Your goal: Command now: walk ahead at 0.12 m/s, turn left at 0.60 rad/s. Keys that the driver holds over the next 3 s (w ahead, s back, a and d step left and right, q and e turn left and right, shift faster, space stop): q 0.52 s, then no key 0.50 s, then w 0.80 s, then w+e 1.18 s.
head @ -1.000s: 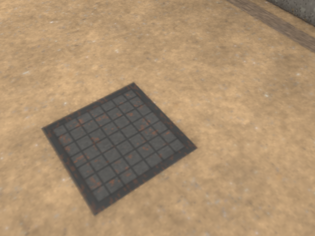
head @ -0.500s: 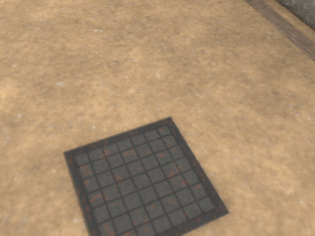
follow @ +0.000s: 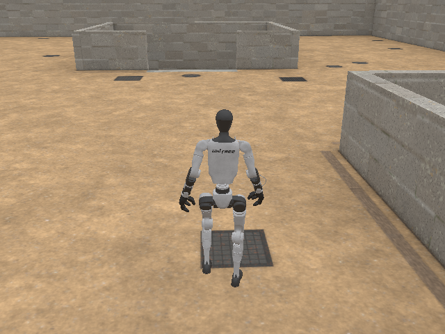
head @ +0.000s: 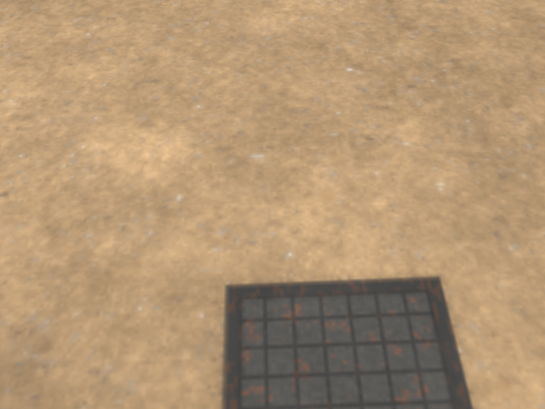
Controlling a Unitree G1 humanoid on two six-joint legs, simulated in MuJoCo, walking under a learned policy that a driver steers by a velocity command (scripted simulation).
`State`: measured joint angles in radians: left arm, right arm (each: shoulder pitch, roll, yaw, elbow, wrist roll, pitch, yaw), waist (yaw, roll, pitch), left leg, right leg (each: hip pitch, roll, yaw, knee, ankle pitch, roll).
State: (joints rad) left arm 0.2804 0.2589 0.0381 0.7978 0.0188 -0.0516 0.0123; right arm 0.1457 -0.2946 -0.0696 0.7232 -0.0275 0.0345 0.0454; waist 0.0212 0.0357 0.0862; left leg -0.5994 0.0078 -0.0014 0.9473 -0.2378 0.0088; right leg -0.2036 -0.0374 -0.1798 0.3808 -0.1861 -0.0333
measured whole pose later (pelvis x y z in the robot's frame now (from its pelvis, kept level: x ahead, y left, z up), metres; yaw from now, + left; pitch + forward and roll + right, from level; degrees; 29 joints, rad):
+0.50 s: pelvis +0.05 +0.03 -0.01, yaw +17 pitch +2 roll -1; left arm 0.17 0.28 0.05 0.69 0.02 0.06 0.02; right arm 0.24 -0.28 -0.07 0.70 -0.02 0.04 0.02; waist -0.03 -0.01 0.05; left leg -0.34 -0.12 -0.13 0.44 -0.12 0.08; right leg -0.45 -0.01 0.04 0.87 -0.42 0.03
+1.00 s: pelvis +0.04 +0.00 -0.01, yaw +24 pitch -1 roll +1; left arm 0.22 0.25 0.02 0.76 0.01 0.02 0.01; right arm 0.20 -0.25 -0.03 0.80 -0.01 0.04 -0.01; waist 0.02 -0.01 0.05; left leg -0.13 -0.05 -0.06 0.41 -0.25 0.02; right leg -0.22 0.01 -0.01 0.49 -0.26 -0.03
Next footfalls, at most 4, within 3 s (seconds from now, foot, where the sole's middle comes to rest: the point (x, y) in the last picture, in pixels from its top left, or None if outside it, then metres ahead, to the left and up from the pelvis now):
0.16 left None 0.12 0.12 -0.78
0.64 right None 0.15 -0.06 -0.78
0.96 left None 0.01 0.11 -0.78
1.76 left None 0.39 0.25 -0.78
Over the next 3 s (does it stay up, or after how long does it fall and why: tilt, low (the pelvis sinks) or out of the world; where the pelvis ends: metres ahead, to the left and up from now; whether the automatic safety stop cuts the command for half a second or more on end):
stays up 0.93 0.29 0.00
